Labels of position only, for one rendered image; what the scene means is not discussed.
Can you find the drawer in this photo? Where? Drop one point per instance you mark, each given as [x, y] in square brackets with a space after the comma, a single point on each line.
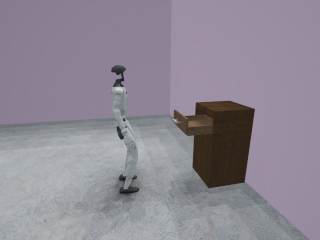
[193, 125]

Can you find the cabinet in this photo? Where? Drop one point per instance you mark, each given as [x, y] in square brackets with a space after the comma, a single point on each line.
[221, 158]

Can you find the left robot thigh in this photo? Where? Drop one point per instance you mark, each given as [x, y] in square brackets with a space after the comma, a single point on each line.
[130, 129]

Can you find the robot right hand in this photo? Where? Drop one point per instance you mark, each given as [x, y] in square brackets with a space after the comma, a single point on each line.
[128, 140]

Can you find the right robot forearm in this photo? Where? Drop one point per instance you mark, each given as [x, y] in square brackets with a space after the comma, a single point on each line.
[120, 122]

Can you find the robot thigh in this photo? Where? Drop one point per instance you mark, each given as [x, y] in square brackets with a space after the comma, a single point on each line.
[134, 152]
[130, 129]

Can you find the right robot upper arm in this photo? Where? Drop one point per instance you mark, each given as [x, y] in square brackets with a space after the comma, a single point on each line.
[118, 93]

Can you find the handle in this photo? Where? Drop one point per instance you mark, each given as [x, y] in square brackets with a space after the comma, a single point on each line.
[175, 121]

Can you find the right robot thigh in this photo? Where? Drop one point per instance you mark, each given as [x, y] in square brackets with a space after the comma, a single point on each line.
[134, 152]

